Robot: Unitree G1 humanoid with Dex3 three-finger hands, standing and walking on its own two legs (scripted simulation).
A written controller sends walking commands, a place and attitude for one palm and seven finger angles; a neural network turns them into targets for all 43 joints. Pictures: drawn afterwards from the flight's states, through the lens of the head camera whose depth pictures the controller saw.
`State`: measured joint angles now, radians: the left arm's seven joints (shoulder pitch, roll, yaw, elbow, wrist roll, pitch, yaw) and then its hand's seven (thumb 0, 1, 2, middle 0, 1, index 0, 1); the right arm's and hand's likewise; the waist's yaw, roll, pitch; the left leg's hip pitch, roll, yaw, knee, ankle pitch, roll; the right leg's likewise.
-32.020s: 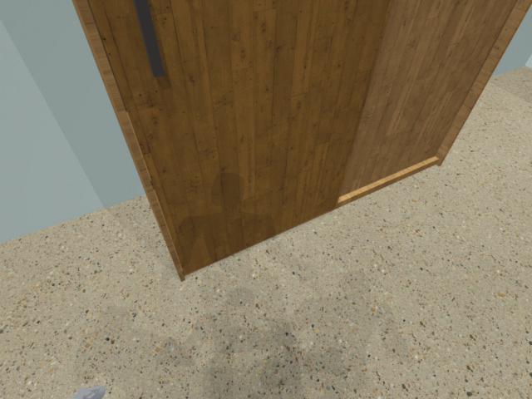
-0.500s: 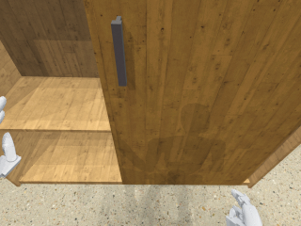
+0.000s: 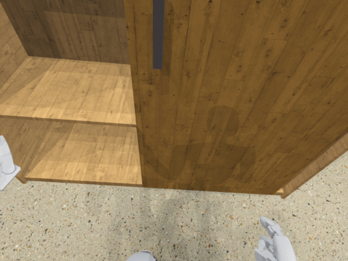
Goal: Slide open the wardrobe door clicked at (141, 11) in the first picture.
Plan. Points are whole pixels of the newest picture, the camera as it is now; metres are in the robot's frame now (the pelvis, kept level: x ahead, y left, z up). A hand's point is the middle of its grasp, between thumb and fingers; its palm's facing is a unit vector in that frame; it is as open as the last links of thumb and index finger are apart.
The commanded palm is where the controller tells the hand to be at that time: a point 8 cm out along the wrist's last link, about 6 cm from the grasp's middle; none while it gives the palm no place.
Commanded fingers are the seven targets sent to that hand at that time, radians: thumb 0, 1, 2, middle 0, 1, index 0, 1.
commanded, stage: step back with the hand held close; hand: left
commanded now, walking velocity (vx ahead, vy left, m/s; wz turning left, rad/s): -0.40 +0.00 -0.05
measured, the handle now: (159, 28) +0.55 +0.10 +0.24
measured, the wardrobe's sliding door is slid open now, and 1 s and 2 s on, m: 0.68 0.68 0.68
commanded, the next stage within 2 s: stop stepping back and stand still in 0.04 s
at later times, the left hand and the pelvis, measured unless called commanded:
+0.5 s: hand out of the picture +0.15 +0.30 +0.15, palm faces +0.44 -0.80 -0.39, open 7.4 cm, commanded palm +0.06 +0.32 +0.19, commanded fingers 0.00 0.90 0.90 -0.20 -0.30 -0.20 -0.30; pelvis -0.08 +0.02 +0.01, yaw +1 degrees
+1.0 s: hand out of the picture +0.09 +0.30 +0.14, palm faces +0.46 -0.83 -0.30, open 7.4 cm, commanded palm +0.02 +0.34 +0.19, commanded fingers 0.00 0.90 0.90 -0.20 -0.30 -0.20 -0.30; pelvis -0.11 +0.04 +0.00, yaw +1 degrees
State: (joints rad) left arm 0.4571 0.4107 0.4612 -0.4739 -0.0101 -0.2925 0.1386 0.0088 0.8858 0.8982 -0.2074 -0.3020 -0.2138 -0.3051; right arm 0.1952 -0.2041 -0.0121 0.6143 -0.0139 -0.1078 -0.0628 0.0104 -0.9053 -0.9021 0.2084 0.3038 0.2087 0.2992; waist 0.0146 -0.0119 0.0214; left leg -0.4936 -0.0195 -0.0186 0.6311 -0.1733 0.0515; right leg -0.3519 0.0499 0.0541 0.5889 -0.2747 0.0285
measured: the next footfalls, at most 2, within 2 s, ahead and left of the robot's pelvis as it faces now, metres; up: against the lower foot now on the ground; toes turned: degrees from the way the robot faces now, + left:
right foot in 0.24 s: -0.07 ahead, -0.14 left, +0.00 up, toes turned +7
left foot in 0.40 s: +0.00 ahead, +0.09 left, +0.00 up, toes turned +3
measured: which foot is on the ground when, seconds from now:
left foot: down 0.00-0.26, up 0.28-0.38, down 0.40-0.78, up 0.80-0.98, down 1.00-1.00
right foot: down 0.00-0.12, up 0.14-0.22, down 0.24-0.46, up 0.48-0.76, down 0.78-1.00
